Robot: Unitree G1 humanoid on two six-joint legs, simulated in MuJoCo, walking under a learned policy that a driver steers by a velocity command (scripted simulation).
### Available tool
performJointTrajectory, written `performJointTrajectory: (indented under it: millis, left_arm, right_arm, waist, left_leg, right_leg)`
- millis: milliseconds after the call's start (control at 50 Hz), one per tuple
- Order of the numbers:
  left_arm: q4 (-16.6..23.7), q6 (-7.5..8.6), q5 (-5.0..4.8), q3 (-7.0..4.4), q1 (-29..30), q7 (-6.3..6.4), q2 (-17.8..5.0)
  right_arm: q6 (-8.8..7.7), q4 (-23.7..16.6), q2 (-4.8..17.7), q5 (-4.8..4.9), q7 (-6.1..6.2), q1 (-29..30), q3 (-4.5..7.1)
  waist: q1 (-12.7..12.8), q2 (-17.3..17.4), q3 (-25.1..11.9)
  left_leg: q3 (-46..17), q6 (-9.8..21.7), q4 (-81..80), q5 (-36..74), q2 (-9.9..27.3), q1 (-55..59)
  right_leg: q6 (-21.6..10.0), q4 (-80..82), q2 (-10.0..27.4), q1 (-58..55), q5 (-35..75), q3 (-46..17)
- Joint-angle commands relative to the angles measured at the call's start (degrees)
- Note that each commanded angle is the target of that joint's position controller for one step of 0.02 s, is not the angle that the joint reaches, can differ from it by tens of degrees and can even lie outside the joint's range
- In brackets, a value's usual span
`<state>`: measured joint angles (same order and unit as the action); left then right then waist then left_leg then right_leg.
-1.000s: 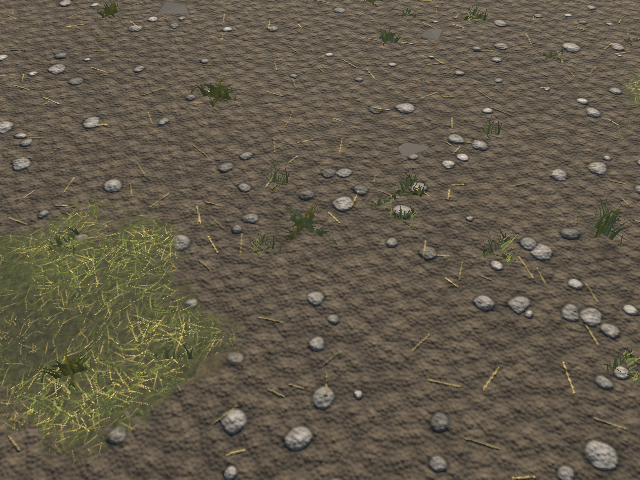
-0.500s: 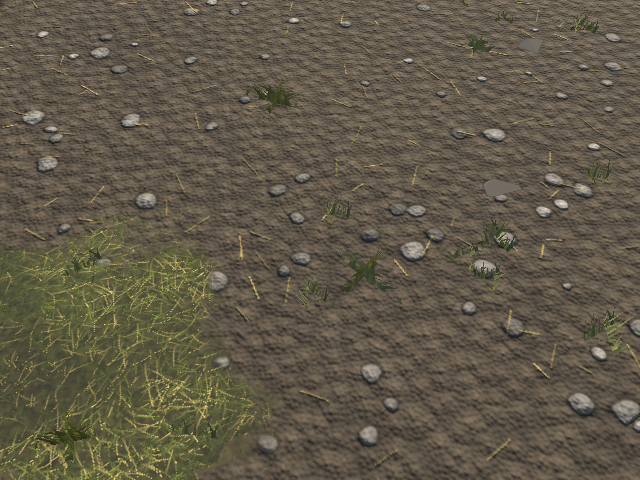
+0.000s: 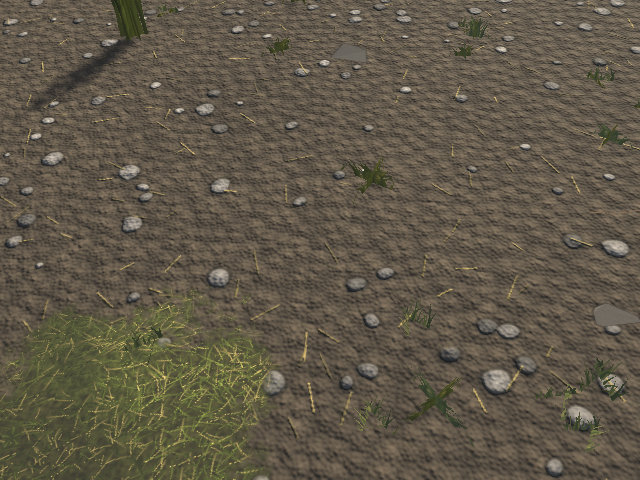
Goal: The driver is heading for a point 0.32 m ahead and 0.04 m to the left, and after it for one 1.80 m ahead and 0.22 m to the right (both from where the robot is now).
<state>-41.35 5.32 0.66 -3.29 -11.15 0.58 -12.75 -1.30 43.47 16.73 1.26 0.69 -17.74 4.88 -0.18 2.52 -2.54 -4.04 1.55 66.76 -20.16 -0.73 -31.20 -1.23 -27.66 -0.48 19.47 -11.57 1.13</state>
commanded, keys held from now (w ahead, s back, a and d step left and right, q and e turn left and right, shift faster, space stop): w+q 0.18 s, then q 0.04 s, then e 0.78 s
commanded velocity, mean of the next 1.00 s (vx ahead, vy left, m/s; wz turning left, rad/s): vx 0.21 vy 0.00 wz -0.07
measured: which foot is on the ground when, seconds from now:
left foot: up 0.00-0.32, down 0.34-0.82, up 0.84-1.00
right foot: down 0.00-0.36, up 0.38-0.80, down 0.82-1.00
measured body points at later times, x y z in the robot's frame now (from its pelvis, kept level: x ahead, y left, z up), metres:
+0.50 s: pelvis +0.21 +0.07 -0.01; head +0.25 +0.08 +0.44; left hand +0.23 +0.35 -0.14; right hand +0.43 -0.14 -0.10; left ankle +0.27 +0.17 -0.74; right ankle +0.16 -0.11 -0.66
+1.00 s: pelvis +0.26 +0.02 +0.01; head +0.30 -0.02 +0.45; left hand +0.42 +0.29 -0.08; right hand +0.39 -0.28 -0.12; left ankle +0.28 +0.18 -0.65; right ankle +0.27 -0.06 -0.74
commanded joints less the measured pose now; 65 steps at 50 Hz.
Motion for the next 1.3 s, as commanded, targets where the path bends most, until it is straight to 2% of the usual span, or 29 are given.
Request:
performJointTrajectory:
  millis: [20, 80, 180, 260, 300, 340, 360, 380, 400, 420, 440, 480, 520, 580, 640, 720, 780, 800, 820, 840, 860, 880, 900, 920, 980, 1060, 1160, 1260, 1300]
  left_arm:
    - [1.8, 0.63, 0.01, -2.07, -0.9, -0.17, -6.6]
    - [-0.3, 1.06, -0.13, -2.85, -2.5, 0.13, -8.2]
    - [-2.7, 0.44, -0.66, -3.47, -4.7, 0.82, -9.9]
    - [-4.5, -0.92, -1.70, -3.79, -7.1, 0.88, -11.5]
    - [-5.5, -1.21, -2.66, -4.08, -7.0, 0.65, -13.1]
    - [-6.5, -1.10, -3.10, -3.61, -7.1, 0.41, -12.4]
    - [-4.8, -0.55, -0.80, -2.00, -7.1, 0.15, -8.6]
    - [-6.0, -0.16, -0.84, 0.18, -16.9, -1.04, -3.8]
    - [-8.2, -0.28, -2.83, -1.57, -14.7, -1.23, -10.1]
    - [-6.3, -0.91, -3.89, -1.90, -8.9, -1.07, -10.8]
    - [-6.1, -1.79, -3.14, -1.63, -6.4, -0.13, -9.4]
    - [-7.3, -4.67, -1.85, -2.06, -7.8, 1.30, -8.5]
    - [-7.2, -6.18, -1.73, -2.28, -9.6, 2.13, -7.2]
    - [-5.0, -6.92, -1.43, -2.44, -6.1, 2.46, -6.9]
    - [-2.8, -7.41, -1.38, -2.32, -1.9, 1.72, -6.9]
    - [-0.7, -7.84, -1.42, -2.52, 0.9, 0.38, -7.7]
    - [-0.8, -7.72, -1.31, -2.79, -1.4, -0.78, -7.4]
    - [-1.4, -7.58, -0.90, -3.25, -3.1, -0.81, -8.4]
    - [-1.4, -7.34, -0.65, -4.49, -4.6, -0.26, -12.7]
    - [0.1, -7.24, -0.58, -5.50, -5.1, 0.72, -18.9]
    - [0.7, -5.97, 1.29, -5.11, -7.0, 0.04, -18.0]
    - [1.0, -4.71, 1.46, -4.84, -4.9, -0.28, -17.1]
    - [1.6, -4.18, 0.18, -4.67, -1.2, 0.04, -15.8]
    - [2.3, -4.31, -1.09, -3.94, 1.3, 0.47, -13.4]
    - [2.9, -4.89, -1.18, -3.28, 1.8, 1.44, -12.2]
    - [3.1, -5.35, -1.47, -3.64, 0.3, 2.13, -13.3]
    - [4.0, -6.20, -1.02, -3.84, 1.9, 1.98, -14.1]
    - [4.3, -6.84, -0.77, -2.71, 3.1, 1.60, -12.6]
    - [4.3, -7.21, -1.38, -2.07, 4.1, 1.84, -11.8]
  right_arm:
    - [-0.09, -5.6, 2.5, -0.21, -0.36, 2.4, 1.05]
    - [0.20, -6.6, 1.5, -0.52, -0.39, 5.2, 0.87]
    - [-0.41, -8.3, 0.1, -0.24, -2.02, 13.2, 0.17]
    - [-0.96, -10.9, -1.2, -0.75, -3.37, 18.6, -0.25]
    - [-1.42, -10.7, 0.3, -0.93, -3.57, 16.0, 0.45]
    - [-1.90, -6.8, 4.8, -1.86, -2.78, 4.4, 2.42]
    - [-1.88, -5.4, 10.0, -3.48, -1.60, -3.6, 3.30]
    - [-1.85, -5.6, 11.2, -3.99, -1.31, -2.4, 2.31]
    - [-1.09, -5.3, 8.3, -3.35, -1.41, -4.6, 2.04]
    - [-1.12, -4.9, 6.4, -2.56, -1.62, 0.1, 1.39]
    - [-1.23, -4.6, 3.9, -1.83, -1.54, 4.8, 0.55]
    - [-1.62, -4.0, 1.1, -2.42, -1.57, 11.1, -0.26]
    - [-2.00, -3.7, 2.6, -3.38, -1.10, 14.4, 0.29]
    - [-1.64, -2.4, 3.9, -2.77, 0.46, 14.7, 0.77]
    - [-0.58, -1.0, 4.7, -2.35, 1.83, 14.3, 1.02]
    - [0.80, 0.2, 6.3, -1.56, 2.14, 13.6, 1.51]
    - [1.71, 0.9, 7.2, -0.09, 2.24, 14.5, 1.77]
    - [2.02, 1.8, 6.0, 0.21, 2.21, 12.6, 1.58]
    - [2.34, 2.5, 3.8, -0.61, 1.96, 9.9, 1.19]
    - [2.21, -0.2, 1.6, -2.97, 1.55, 11.8, 0.46]
    - [1.79, -1.9, 3.4, -2.58, 1.70, 17.6, 0.86]
    - [1.80, -2.0, 4.7, -1.16, 1.80, 18.9, 1.34]
    - [1.90, -0.9, 5.0, -0.77, 2.14, 17.4, 1.63]
    - [2.09, 0.3, 5.7, -1.19, 2.58, 16.4, 1.97]
    - [1.98, 0.6, 4.9, -1.28, 2.65, 15.5, 2.06]
    - [1.68, 0.3, 3.4, -0.99, 2.49, 17.2, 1.42]
    - [1.21, 0.7, 4.0, -0.75, 1.65, 17.2, 1.20]
    - [0.21, 1.5, 4.5, -0.42, 0.28, 14.7, 0.79]
    - [-0.39, 2.5, 4.2, -0.80, -0.42, 11.5, 0.59]
  waist:
    - [0.5, -9.3, 1.6]
    - [0.5, -7.1, 1.3]
    - [3.0, -6.9, 3.0]
    - [4.0, -7.0, 4.8]
    - [1.5, -8.9, 2.6]
    - [-4.7, -7.6, -3.5]
    - [-7.0, 0.0, -12.4]
    - [-2.5, 10.2, -23.9]
    - [-6.1, 4.5, -27.3]
    - [-5.0, 5.0, -18.8]
    - [-2.9, 1.8, -12.8]
    - [1.6, 3.3, -6.3]
    - [3.6, 4.8, -4.7]
    - [2.8, 4.0, -3.6]
    - [1.5, 4.4, -2.4]
    - [0.7, 4.1, -1.9]
    - [2.7, 3.7, -2.1]
    - [2.8, 1.6, -2.0]
    - [1.8, -8.2, -1.0]
    - [0.2, -24.2, 0.2]
    - [4.5, -18.1, -4.6]
    - [3.4, -12.7, -4.0]
    - [1.4, -9.7, -3.4]
    - [0.6, -8.2, -3.4]
    - [-0.4, -8.7, -4.9]
    - [0.8, -9.1, -4.2]
    - [1.3, -10.9, -3.1]
    - [1.2, -11.6, -4.1]
    - [-1.2, -10.3, -3.7]
  left_leg:
    - [-1.8, -0.8, 0.0, 5.3, 5.4, -13.4]
    - [-2.4, -1.5, -5.5, 11.3, 5.8, -14.7]
    - [0.8, -1.1, -20.2, 22.6, 5.4, -11.6]
    - [5.0, 0.4, -29.6, 19.0, 2.6, -4.2]
    - [6.4, 2.7, -33.9, 15.0, -0.1, 2.7]
    - [6.8, 5.8, -42.7, 30.0, -1.3, 22.2]
    - [-5.8, 10.0, -35.9, 60.6, 11.9, 41.6]
    - [-24.3, 21.9, -34.1, 75.8, 29.1, 56.6]
    - [-20.8, 20.2, -36.6, 66.6, 25.6, 51.1]
    - [-13.3, 17.4, -38.8, 59.4, 22.3, 45.4]
    - [-9.8, 14.7, -41.7, 50.2, 19.2, 37.3]
    - [-3.6, 12.5, -47.8, 40.7, 16.1, 20.2]
    - [0.1, 13.0, -51.0, 37.2, 16.0, 13.6]
    - [2.5, 12.9, -53.0, 27.8, 17.3, 14.2]
    - [4.0, 12.4, -54.4, 18.2, 18.0, 15.5]
    - [5.2, 11.1, -52.3, 17.0, 19.9, 18.9]
    - [7.1, 7.6, -46.2, 16.8, 19.3, 20.3]
    - [8.8, 4.7, -41.7, 13.6, 17.0, 19.2]
    - [13.9, -0.1, -29.8, 6.7, 11.7, 13.6]
    - [15.6, -5.9, -12.3, -16.5, 2.4, -4.7]
    - [5.0, -5.4, -2.6, -19.8, -0.2, -8.5]
    - [2.0, -4.3, 0.5, -15.2, 0.9, -10.0]
    - [0.8, -3.6, -0.1, -9.6, 1.9, -11.0]
    - [0.2, -3.7, -1.2, -6.4, 2.7, -10.5]
    - [0.2, -4.3, -2.1, -0.3, 1.2, -6.2]
    - [-0.8, -5.6, -12.8, 2.2, 0.4, -5.6]
    - [-1.0, -6.3, -21.8, 1.6, -0.4, 1.2]
    - [0.6, -4.7, -31.1, 0.9, -0.4, 9.4]
    - [1.5, -2.6, -44.5, 12.6, 0.0, 17.5]
  right_leg:
    - [-8.3, 16.3, 15.0, -10.9, 4.1, -14.3]
    - [-9.0, 17.5, 15.9, -12.4, 12.3, -8.4]
    - [-6.9, 17.4, 14.8, -14.9, 14.2, 1.0]
    - [-6.1, 12.3, 15.2, -15.4, 28.4, 4.2]
    - [-5.6, 6.8, 15.3, -17.3, 39.6, 3.4]
    - [-2.5, -7.5, 11.3, -13.6, 41.1, 5.0]
    - [0.7, -25.3, 7.3, 0.3, 15.3, 5.6]
    - [3.7, -44.3, 0.4, 14.6, -32.1, -3.3]
    - [3.5, -47.0, 1.7, 13.5, -30.7, -11.1]
    - [3.3, -45.8, 3.7, 18.1, -27.6, -8.8]
    - [3.8, -41.8, 5.7, 18.5, -23.2, -6.7]
    - [4.8, -37.6, 7.2, 9.2, -16.5, -5.5]
    - [5.6, -36.6, 5.7, 5.5, -13.0, -3.5]
    - [5.2, -32.1, 6.6, 8.0, -8.0, -3.4]
    - [4.4, -26.3, 7.1, 8.0, -5.3, -2.4]
    - [2.8, -19.3, 6.0, 5.9, -7.1, 0.0]
    - [0.0, -7.3, 3.7, -0.4, -2.8, 3.1]
    - [-1.7, -2.1, 2.2, -4.2, 1.6, 2.8]
    - [-4.8, 5.0, 7.4, -9.1, 15.6, -6.7]
    - [-14.0, 5.7, 20.0, -17.1, 35.8, -25.8]
    - [-20.2, 8.1, 22.7, -16.0, 31.8, -30.5]
    - [-18.2, 8.5, 19.9, -15.9, 28.1, -26.4]
    - [-14.7, 7.8, 17.2, -15.7, 25.0, -22.6]
    - [-12.4, 7.5, 15.8, -15.1, 23.6, -20.5]
    - [-11.5, 7.5, 13.2, -13.4, 25.3, -18.2]
    - [-11.2, 7.3, 12.0, -15.2, 20.2, -19.8]
    - [-11.7, 7.0, 11.0, -10.9, 14.5, -23.1]
    - [-11.2, 2.9, 10.6, -11.2, 23.1, -25.3]
    - [-8.2, 0.7, 7.8, -9.1, 19.9, -24.4]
